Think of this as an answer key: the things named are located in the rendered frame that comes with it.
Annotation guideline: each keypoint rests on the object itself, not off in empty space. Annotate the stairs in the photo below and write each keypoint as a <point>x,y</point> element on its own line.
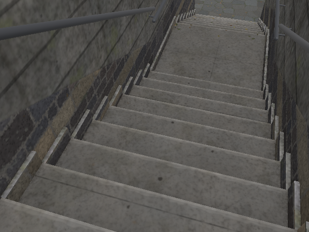
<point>178,154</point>
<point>224,23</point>

